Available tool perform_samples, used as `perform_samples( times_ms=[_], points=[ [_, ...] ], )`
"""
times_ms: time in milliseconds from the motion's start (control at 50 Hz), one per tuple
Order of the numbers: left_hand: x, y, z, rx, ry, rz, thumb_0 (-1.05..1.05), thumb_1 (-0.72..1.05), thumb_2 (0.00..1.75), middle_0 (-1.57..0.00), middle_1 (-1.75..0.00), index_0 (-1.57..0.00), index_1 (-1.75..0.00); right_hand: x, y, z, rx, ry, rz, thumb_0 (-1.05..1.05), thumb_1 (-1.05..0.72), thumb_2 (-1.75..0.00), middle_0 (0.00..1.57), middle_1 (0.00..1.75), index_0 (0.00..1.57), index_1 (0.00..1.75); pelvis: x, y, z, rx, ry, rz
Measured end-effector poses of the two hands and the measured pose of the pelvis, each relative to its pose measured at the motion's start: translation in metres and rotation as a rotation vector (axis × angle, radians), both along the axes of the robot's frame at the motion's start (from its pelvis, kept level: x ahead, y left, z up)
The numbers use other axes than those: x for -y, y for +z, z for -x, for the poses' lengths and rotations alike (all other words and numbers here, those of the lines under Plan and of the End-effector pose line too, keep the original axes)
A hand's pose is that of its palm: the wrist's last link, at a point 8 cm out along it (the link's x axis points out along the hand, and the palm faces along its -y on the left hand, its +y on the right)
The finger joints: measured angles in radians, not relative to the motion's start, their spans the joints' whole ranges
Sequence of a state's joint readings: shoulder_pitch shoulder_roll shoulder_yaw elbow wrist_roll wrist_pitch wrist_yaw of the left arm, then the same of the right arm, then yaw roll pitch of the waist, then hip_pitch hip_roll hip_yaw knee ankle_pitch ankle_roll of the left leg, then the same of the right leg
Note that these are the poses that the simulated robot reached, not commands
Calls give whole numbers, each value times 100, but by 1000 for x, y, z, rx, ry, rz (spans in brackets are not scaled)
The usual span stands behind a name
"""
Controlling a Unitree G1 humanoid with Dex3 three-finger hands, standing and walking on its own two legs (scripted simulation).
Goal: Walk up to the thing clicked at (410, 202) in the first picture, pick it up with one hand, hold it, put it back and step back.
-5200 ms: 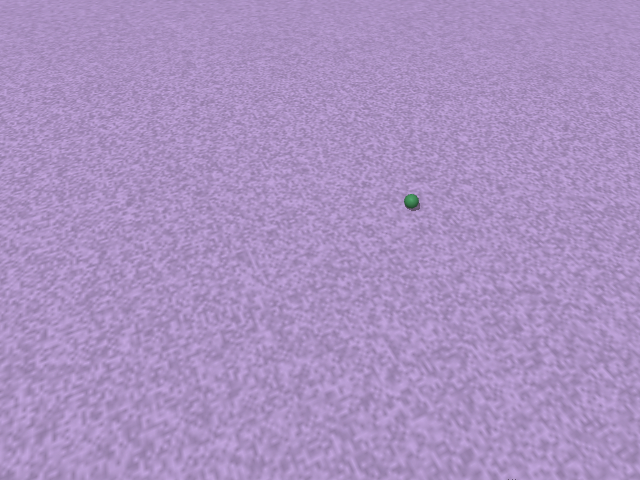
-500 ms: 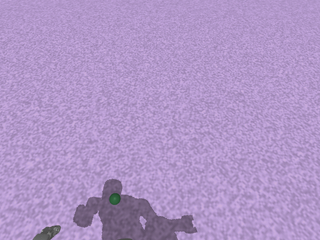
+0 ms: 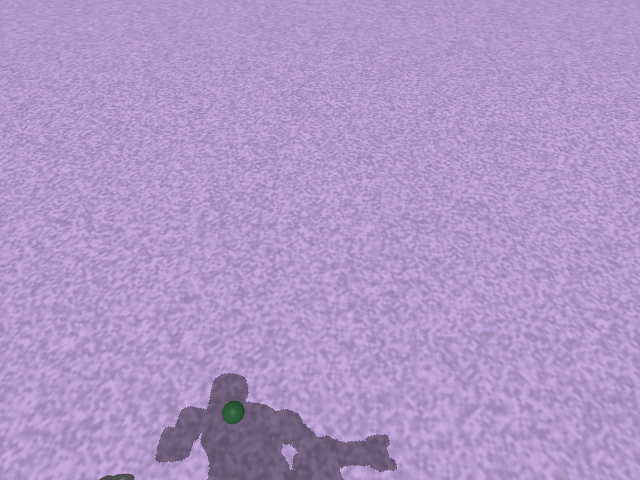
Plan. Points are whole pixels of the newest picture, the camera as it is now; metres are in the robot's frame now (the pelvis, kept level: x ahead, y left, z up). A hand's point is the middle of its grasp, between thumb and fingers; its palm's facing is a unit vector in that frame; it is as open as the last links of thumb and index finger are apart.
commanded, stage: walk up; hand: left
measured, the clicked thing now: (233, 412) +0.42 +0.27 -0.75
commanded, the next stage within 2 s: stand in 0.84 s
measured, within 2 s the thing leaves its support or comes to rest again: neither
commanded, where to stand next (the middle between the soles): +0.05 +0.02 m, yaw +3 degrees
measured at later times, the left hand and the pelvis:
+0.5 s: hand out of the picture +0.10 +0.27 -0.16, palm faces -0.01 -0.95 -0.32, open 7.4 cm; pelvis +0.01 +0.02 +0.00, yaw +0 degrees
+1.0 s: hand out of the picture +0.09 +0.26 -0.16, palm faces -0.01 -0.94 -0.33, open 7.4 cm; pelvis +0.02 +0.01 +0.00, yaw +0 degrees
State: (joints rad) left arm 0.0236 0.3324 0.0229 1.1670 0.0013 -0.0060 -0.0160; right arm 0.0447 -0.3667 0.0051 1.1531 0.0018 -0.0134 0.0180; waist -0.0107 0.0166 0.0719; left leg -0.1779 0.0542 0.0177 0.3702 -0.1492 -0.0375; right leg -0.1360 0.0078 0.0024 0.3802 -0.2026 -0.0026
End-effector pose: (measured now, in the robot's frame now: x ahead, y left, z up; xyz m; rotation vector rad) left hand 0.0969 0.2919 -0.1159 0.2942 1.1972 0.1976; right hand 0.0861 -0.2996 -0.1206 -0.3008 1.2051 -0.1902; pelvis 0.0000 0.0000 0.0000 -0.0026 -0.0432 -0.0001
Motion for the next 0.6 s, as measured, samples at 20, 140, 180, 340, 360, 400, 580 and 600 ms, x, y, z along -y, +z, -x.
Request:
perform_samples(
  times_ms=[20, 140, 180, 340, 360, 400, 580, 600],
  points=[
    [-1, 0, 0, -1, -1, 2, 0, 90, 90, -21, -30, -20, -30, -1, 0, 2, -5, -2, 0, 1, -90, -89, 20, 30, 20, 30, -1, 0, 0, -1, 0, 1],
    [-7, -2, -1, -13, -1, 7, 0, 90, 90, -21, -30, -20, -30, -9, 1, 13, -34, -14, 0, 1, -90, -89, 20, 30, 20, 30, -6, 1, -2, -7, -1, 2],
    [-10, -3, 0, -19, -1, 8, 0, 90, 90, -21, -30, -20, -30, -12, 1, 15, -41, -17, 0, 1, -90, -89, 20, 30, 20, 30, -8, 2, -3, -9, -2, 2],
    [-16, -5, 2, -33, -1, 8, 0, 90, 90, -21, -30, -20, -30, -20, 1, 12, -38, -23, -3, 1, -90, -89, 20, 30, 20, 30, -15, 2, -6, -12, -4, 2],
    [-17, -5, 3, -35, -1, 8, 0, 90, 90, -21, -30, -20, -30, -21, 2, 10, -35, -23, -4, 1, -90, -89, 20, 30, 20, 30, -16, 2, -7, -11, -4, 2],
    [-18, -5, 3, -36, 0, 8, 0, 90, 90, -21, -30, -20, -30, -23, 2, 7, -26, -23, -5, 1, -90, -89, 20, 30, 20, 30, -17, 2, -7, -11, -2, 2],
    [-20, -4, 7, -39, 6, 8, 0, 90, 90, -21, -30, -20, -30, -27, 4, -8, 0, -10, -8, 1, -90, -89, 20, 30, 20, 30, -20, 3, -10, -14, 2, -1],
    [-20, -4, 8, -41, 7, 7, 0, 90, 90, -21, -30, -20, -30, -27, 4, -9, 2, -9, -9, 1, -90, -89, 20, 30, 20, 30, -19, 3, -10, -14, 3, -1]
  ],
)
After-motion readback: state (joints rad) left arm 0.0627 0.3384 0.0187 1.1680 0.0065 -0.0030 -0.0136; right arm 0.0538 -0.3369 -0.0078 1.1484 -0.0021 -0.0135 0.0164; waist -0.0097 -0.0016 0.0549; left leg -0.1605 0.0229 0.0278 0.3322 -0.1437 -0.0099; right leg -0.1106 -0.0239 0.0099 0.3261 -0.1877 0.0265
